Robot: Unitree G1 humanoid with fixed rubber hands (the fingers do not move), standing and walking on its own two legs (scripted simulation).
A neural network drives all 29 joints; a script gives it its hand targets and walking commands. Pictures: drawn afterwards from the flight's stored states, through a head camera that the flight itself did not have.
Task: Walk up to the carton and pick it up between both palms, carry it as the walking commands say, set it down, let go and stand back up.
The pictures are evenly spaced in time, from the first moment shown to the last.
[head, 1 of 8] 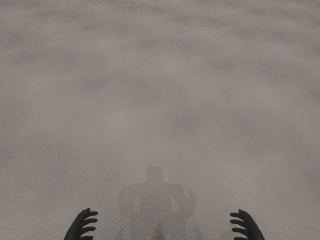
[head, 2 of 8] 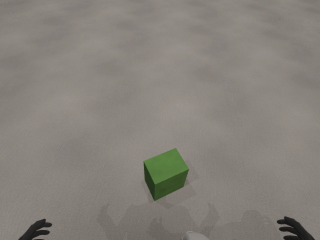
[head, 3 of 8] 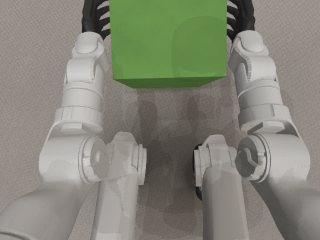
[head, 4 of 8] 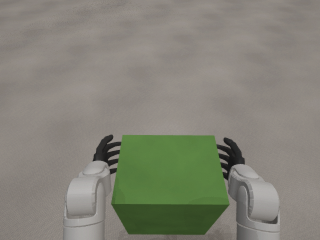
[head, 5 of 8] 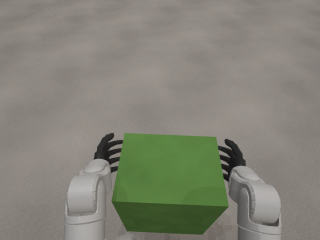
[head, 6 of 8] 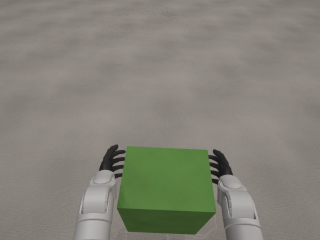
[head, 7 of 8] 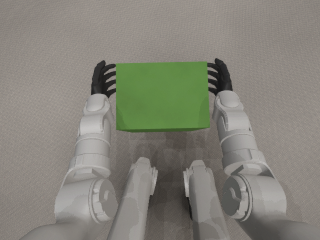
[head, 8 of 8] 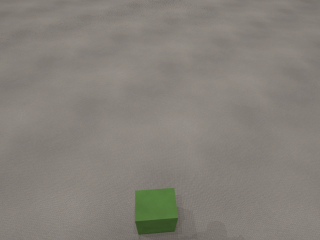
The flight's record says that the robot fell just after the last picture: no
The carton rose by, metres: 0.65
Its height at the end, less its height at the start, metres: +0.00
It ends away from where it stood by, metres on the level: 2.82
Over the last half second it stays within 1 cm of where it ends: yes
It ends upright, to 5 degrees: yes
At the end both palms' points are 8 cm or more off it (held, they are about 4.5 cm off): yes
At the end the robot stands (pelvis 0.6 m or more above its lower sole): yes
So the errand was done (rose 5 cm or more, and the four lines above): yes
